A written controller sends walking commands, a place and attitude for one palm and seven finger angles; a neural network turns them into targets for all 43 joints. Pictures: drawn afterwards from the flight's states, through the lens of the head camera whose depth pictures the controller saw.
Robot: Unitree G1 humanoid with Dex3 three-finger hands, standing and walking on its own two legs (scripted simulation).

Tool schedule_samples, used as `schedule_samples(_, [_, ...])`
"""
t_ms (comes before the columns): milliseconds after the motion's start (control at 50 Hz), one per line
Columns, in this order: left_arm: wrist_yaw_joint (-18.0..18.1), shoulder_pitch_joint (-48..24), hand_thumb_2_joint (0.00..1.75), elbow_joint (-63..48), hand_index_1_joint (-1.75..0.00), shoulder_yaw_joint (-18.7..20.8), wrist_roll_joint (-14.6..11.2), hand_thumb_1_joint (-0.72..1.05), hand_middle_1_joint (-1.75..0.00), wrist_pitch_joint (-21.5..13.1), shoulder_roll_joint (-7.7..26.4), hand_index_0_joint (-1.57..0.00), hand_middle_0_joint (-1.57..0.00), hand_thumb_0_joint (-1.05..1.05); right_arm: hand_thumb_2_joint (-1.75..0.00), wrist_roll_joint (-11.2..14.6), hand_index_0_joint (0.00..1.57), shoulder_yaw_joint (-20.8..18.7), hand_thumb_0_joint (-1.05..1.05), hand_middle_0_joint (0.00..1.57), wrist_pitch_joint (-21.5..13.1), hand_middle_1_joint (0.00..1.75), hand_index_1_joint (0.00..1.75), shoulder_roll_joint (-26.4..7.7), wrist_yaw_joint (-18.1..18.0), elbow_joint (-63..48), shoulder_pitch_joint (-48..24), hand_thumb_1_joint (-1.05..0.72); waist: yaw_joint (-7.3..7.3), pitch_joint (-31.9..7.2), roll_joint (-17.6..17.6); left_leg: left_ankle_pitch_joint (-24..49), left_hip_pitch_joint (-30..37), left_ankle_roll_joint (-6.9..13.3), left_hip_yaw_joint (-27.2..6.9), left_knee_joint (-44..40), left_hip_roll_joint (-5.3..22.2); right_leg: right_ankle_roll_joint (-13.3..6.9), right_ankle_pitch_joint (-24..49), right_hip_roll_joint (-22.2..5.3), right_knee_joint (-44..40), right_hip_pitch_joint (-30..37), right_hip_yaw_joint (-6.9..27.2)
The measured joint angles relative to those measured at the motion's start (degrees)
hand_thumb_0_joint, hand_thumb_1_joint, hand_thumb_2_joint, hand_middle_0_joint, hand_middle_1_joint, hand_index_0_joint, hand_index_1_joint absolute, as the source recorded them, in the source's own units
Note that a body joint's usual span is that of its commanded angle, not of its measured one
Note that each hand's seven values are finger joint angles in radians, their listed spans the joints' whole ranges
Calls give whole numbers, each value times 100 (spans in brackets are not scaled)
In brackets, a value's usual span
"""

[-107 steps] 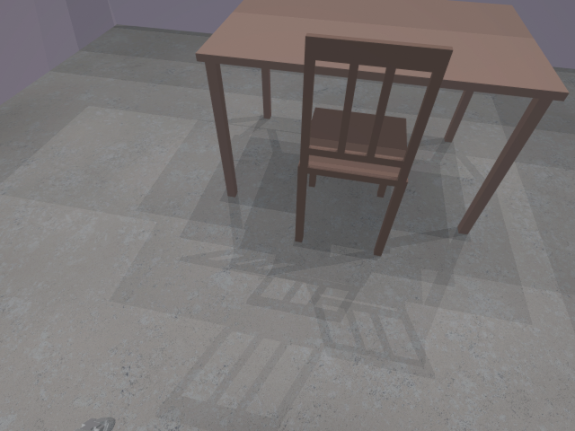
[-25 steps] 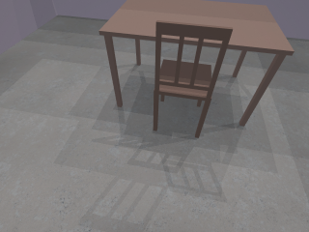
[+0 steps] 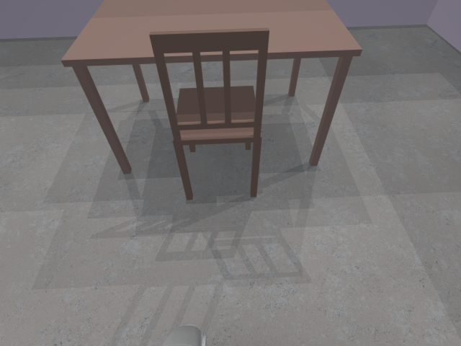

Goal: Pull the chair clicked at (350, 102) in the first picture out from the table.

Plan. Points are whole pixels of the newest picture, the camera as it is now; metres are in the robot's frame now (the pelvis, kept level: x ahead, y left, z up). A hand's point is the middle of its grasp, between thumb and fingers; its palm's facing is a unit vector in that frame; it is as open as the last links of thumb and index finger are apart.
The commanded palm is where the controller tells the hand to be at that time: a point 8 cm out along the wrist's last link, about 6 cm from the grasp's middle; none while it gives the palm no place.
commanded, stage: walk to a spot facing it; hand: left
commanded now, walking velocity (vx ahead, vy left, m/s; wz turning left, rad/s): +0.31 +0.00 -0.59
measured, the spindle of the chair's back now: (200, 90) +0.94 +0.21 -0.10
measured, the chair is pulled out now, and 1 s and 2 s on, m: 0.00 0.00 0.00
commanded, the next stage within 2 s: none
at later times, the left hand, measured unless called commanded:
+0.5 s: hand (136, 268) +0.30 +0.26 -0.17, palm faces -0.26 -0.94 -0.22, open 7.3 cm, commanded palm none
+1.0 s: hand (200, 227) +0.42 +0.13 -0.17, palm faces -0.59 -0.78 -0.20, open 7.3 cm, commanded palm none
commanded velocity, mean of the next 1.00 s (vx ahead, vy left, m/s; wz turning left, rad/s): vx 0.05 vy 0.00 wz -0.60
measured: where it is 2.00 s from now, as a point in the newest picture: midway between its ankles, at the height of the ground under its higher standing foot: outside the picture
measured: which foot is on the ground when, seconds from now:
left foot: up 0.00-0.22, down 0.24-0.72, up 0.74-1.00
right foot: down 0.00-0.24, up 0.26-0.70, down 0.72-1.00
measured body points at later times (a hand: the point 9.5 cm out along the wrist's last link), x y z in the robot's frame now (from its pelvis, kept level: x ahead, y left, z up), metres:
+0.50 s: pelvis +0.15 +0.08 +0.00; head +0.18 +0.09 +0.45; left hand +0.31 +0.31 -0.15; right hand +0.12 -0.17 -0.14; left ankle +0.18 +0.17 -0.74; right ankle +0.13 -0.05 -0.66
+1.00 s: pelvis +0.21 +0.05 -0.01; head +0.24 +0.04 +0.44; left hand +0.45 +0.17 -0.15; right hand +0.11 -0.19 -0.15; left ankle +0.30 +0.16 -0.71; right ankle +0.18 -0.07 -0.74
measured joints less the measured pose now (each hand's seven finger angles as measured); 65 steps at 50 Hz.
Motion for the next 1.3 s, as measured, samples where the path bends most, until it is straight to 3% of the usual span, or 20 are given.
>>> schedule_samples(140, [34, 141, 90, 120, -30, 67, 41, 91, -30, -15, 27, -21, -21, 0, -90, 43, 20, -31, 1, 19, -66, 30, 30, 115, 27, -251, -319, -91, 149, 34, -86, 239, -67, -6, -123, -1228, -4, 162, -92, -32, -383, 418, 497])
schedule_samples(200, [52, 113, 90, 104, -30, 136, 53, 91, -30, 17, 136, -21, -21, 1, -90, 72, 20, 4, 1, 19, -135, 30, 30, 173, 21, -338, -416, -91, 230, 32, -169, 102, 331, 70, -79, -2032, -139, 281, -393, -84, -184, 516, 702])
schedule_samples(240, [52, 143, 90, 71, -30, 204, 26, 91, -30, 42, 209, -21, -21, 1, -90, 71, 20, 83, 1, 19, -266, 30, 30, 185, -15, -448, -431, -91, 239, 4, -190, 148, 869, 167, -54, -2838, -179, 330, -784, -32, 393, 391, 849])
schedule_samples(260, [37, 100, 90, 82, -30, 249, -8, 91, -30, 69, 249, -21, -21, 1, -90, 47, 20, 110, 0, 20, -357, 30, 30, 192, -51, -488, -449, -91, 201, 9, -178, 442, 908, 279, -17, -2846, -143, 303, -1074, 13, 1141, 119, 749])
schedule_samples(320, [14, -276, 90, 117, -30, 365, -17, 91, -30, 186, 501, -21, -21, 1, -90, 26, 21, 227, 0, 20, -412, 30, 30, 344, -120, -501, -376, -91, 140, 126, -378, 96, 1093, 456, 321, -2456, -75, 268, -1312, -79, 3569, -863, 226])
schedule_samples(360, [-38, -560, 90, 39, -29, 435, 17, 91, -30, 244, 650, -20, -20, 1, -90, 17, 21, 261, 0, 20, -408, 30, 30, 428, -163, -426, -201, -91, 81, 130, -452, 36, 1388, 448, 504, -2699, -42, 319, -955, -248, 4390, -1418, -179])
schedule_samples(400, [-78, -838, 90, -114, -29, 474, 23, 91, -30, 287, 745, -20, -20, 1, -90, 19, 21, 273, 0, 20, -394, 30, 30, 471, -208, -292, -4, -91, 35, 117, -472, 94, 1647, 457, 672, -3001, -29, 394, -616, -401, 4652, -1851, -444])
schedule_samples(540, [-121, -1642, 90, -580, -29, 461, 33, 92, -29, 457, 728, -20, -20, 0, -90, 13, 21, 150, 0, 20, -248, 30, 30, 295, -266, 109, 586, -92, -241, 190, -331, 2, 2240, 514, 1245, -3468, 10, 576, -118, -722, 3559, -2349, -751])
schedule_samples(700, [-152, -2255, 90, -850, -29, 275, 34, 92, -29, 450, 510, -20, -20, 0, -90, -29, 20, 14, 0, 20, -53, 30, 30, 15, -174, 233, 1015, -91, -611, 433, -72, -728, 2338, 289, 1758, -2693, 344, 399, -100, -636, 1525, -1435, -936])
schedule_samples(720, [-149, -2286, 90, -898, -29, 234, 40, 91, -29, 377, 518, -20, -20, 0, -90, -7, 20, 11, 0, 20, -26, 30, 30, 6, -150, 218, 1091, -91, -631, 421, -71, -877, 2175, 231, 1755, -2267, 448, 166, 212, -601, 1229, -1258, -938])
schedule_samples(740, [-121, -2339, 90, -920, -29, 206, 22, 91, -29, 295, 490, -20, -20, 0, -90, 12, 20, 11, 0, 20, 34, 30, 30, -21, -137, 215, 1072, -91, -641, 471, -15, -1167, 1884, 129, 1527, -1556, 520, 16, 212, -533, 1341, -1310, -936])
schedule_samples(760, [-86, -2368, 90, -938, -29, 170, -18, 91, -29, 246, 451, -20, -20, 0, -90, 28, 20, 14, 0, 20, 103, 30, 30, -48, -151, 216, 1018, -91, -660, 526, 34, -1416, 1569, 62, 1170, -824, 482, -1, 104, -480, 1465, -1336, -923])
schedule_samples(800, [-19, -2341, 90, -952, -29, 119, -65, 91, -30, 255, 367, -20, -20, 0, -90, 44, 20, 10, 1, 19, 214, 30, 30, -77, -185, 196, 882, -91, -653, 559, 91, -1456, 1068, -18, 631, 216, 361, 67, -3, -378, 1414, -1243, -854])
schedule_samples(840, [38, -2257, 90, -918, -30, 95, -61, 91, -30, 326, 306, -20, -20, 0, -90, 31, 20, 13, 1, 19, 273, 30, 30, -69, -195, 124, 721, -91, -636, 504, 94, -1206, 751, -87, 370, 492, 317, 137, 90, -294, 1161, -1117, -748])
schedule_samples(980, [27, -1942, 90, -760, -30, 103, 5, 91, -30, 471, 294, -21, -21, 0, -90, 26, 20, 52, 0, 19, 182, 30, 30, 90, -182, -331, 193, -91, -435, 274, -123, -829, 702, -113, 99, -944, 103, 235, 381, -178, 726, -1086, -224])
schedule_samples(1060, [4, -1743, 90, -742, -30, 177, -22, 91, -30, 544, 359, -21, -21, 0, -90, 60, 20, 102, 0, 19, 42, 30, 30, 150, -207, -529, 57, -91, -290, 184, -222, -344, 1302, -1, 141, -2460, -97, 405, 322, -94, 921, -1245, 57])
schedule_samples(1100, [-14, -1657, 90, -719, -30, 252, -46, 91, -30, 605, 461, -21, -21, 1, -90, 39, 20, 150, 0, 20, -18, 30, 30, 240, -216, -570, 46, -91, -245, 165, -386, -130, 1371, 310, 297, -2553, -148, 430, -304, -102, 1510, -1470, 148])
schedule_samples(1140, [-53, -1565, 90, -649, -30, 324, -4, 91, -30, 636, 540, -21, -21, 1, -90, 7, 21, 208, 0, 20, -34, 30, 30, 304, -221, -577, 74, -91, -210, 158, -422, -175, 1493, 433, 432, -2626, -79, 515, -834, -89, 2672, -1806, 0])
schedule_samples(1200, [-123, -1440, 90, -559, -30, 411, 9, 91, -30, 631, 637, -20, -20, 1, -90, -5, 21, 248, 0, 20, -26, 30, 30, 381, -239, -530, 123, -91, -146, 177, -448, -65, 1786, 447, 625, -3007, -4, 642, -715, -236, 3930, -2095, -248])
schedule_samples(1300, [-137, -1285, 90, -433, -29, 416, -19, 91, -30, 686, 622, -20, -20, 1, -90, 5, 21, 193, 0, 20, -29, 30, 30, 387, -228, -426, 169, -91, -117, 229, -311, 34, 2086, 432, 956, -3333, 162, 779, -725, -527, 3806, -1900, -524])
